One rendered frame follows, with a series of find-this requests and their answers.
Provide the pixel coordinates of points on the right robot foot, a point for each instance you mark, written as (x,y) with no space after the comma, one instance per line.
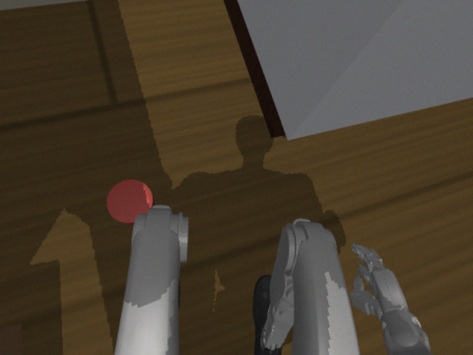
(261,303)

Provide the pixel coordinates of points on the right robot hand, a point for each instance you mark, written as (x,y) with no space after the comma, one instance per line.
(383,284)

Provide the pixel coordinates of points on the right robot arm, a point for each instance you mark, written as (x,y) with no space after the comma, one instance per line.
(403,335)

